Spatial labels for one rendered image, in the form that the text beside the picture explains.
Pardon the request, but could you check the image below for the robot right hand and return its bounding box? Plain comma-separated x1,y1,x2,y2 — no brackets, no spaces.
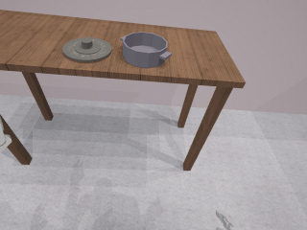
216,209,242,230

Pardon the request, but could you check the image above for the knob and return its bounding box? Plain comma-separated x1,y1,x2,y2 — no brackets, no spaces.
81,38,93,48

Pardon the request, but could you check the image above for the robot left hand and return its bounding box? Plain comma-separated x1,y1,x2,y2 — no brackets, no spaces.
0,117,12,153

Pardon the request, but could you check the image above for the pot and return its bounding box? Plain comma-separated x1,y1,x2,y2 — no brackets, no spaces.
120,32,172,68

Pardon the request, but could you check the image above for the table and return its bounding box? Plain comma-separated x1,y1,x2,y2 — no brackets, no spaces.
0,10,246,171

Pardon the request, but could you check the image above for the lid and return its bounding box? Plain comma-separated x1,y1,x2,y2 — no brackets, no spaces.
62,37,112,62

